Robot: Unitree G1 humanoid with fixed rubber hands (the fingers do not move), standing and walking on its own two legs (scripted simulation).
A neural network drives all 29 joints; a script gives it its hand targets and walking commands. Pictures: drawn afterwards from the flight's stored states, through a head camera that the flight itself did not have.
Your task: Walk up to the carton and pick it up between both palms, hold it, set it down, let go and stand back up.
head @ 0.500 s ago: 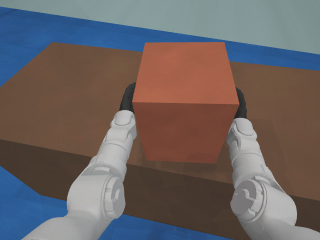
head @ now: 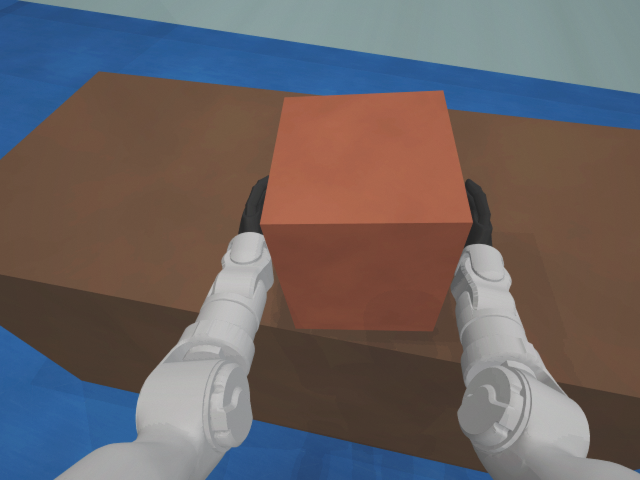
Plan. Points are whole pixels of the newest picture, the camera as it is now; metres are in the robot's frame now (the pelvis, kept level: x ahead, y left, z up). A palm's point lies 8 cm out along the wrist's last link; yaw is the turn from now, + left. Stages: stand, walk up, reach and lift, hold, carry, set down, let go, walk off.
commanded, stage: set down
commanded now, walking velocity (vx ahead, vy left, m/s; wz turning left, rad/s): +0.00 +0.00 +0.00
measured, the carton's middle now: (362, 220) +0.42 -0.03 +0.08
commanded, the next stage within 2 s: none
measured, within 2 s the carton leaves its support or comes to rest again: rests again in 0.90 s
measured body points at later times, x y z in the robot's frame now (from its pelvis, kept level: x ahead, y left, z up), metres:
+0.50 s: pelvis +0.00 +0.00 +0.00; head +0.04 +0.00 +0.45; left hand +0.42 +0.12 +0.05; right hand +0.41 -0.18 +0.05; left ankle +0.00 +0.14 -0.74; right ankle +0.00 -0.12 -0.74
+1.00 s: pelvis +0.01 +0.00 +0.00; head +0.07 +0.00 +0.45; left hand +0.43 +0.11 +0.04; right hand +0.41 -0.19 +0.03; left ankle +0.00 +0.14 -0.74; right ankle +0.00 -0.12 -0.74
